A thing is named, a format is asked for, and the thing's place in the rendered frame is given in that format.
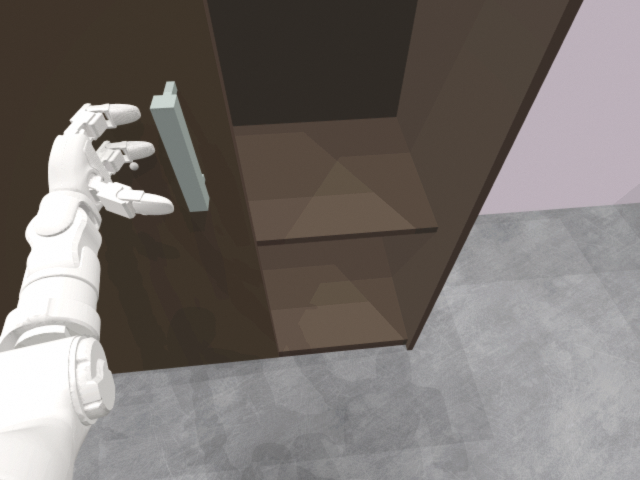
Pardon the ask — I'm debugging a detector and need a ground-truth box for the left robot hand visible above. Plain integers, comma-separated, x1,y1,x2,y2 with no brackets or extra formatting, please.
48,103,174,219

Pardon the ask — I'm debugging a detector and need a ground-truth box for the handle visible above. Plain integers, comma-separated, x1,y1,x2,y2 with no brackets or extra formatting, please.
150,81,209,212

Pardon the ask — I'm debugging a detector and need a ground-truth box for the wardrobe door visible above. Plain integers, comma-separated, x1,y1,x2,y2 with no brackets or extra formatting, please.
0,0,279,374

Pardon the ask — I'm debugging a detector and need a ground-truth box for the left robot upper arm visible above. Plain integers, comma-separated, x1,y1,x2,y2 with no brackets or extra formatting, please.
0,335,115,480

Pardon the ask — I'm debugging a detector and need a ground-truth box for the left robot forearm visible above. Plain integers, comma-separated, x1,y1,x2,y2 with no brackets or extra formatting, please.
0,190,102,352

